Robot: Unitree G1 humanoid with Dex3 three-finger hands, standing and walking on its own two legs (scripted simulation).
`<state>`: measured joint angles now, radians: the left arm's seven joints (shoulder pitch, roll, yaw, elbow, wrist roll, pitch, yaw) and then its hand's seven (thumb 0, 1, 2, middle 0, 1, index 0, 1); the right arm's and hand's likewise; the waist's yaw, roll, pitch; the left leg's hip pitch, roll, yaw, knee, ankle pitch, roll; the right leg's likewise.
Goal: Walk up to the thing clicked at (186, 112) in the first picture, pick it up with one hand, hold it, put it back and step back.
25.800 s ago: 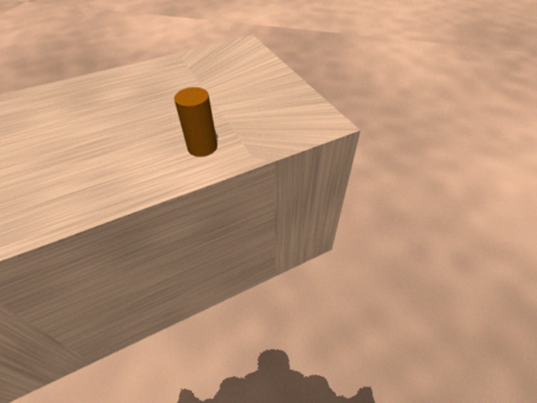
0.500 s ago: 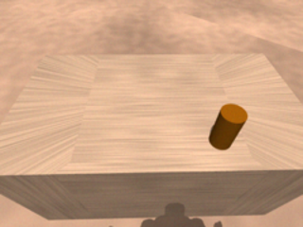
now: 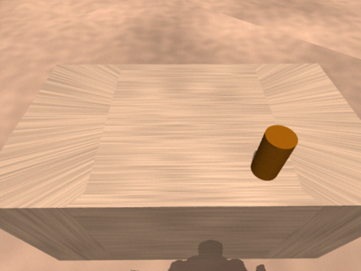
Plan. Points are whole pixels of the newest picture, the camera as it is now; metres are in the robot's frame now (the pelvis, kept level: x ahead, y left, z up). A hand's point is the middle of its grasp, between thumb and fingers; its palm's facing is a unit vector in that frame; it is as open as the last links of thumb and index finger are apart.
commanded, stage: stand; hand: right
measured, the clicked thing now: (271, 154) +0.43 -0.25 -0.05
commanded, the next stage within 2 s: none
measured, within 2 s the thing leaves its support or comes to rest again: neither
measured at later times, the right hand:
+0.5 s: hand out of the picture +0.08 -0.26 -0.16, palm faces -0.03 +0.94 -0.35, open 7.5 cm
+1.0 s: hand out of the picture +0.07 -0.25 -0.16, palm faces -0.04 +0.94 -0.35, open 7.4 cm
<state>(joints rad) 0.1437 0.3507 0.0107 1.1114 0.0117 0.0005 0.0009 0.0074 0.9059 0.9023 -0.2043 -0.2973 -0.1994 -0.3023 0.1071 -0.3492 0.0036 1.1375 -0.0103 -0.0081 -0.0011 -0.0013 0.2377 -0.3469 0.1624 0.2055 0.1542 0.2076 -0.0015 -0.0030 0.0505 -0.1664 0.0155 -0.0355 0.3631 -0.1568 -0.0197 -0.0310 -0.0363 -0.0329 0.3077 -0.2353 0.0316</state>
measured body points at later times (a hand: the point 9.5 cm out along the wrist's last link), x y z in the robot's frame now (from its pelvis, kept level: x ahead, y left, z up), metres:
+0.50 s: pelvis +0.00 +0.00 +0.00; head +0.01 +0.00 +0.45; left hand +0.06 +0.30 -0.14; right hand +0.08 -0.30 -0.13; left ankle +0.03 +0.13 -0.75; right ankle -0.04 -0.14 -0.75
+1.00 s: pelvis +0.00 +0.00 +0.00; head +0.01 +0.00 +0.45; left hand +0.06 +0.30 -0.14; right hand +0.08 -0.30 -0.13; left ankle +0.03 +0.13 -0.75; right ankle -0.04 -0.14 -0.75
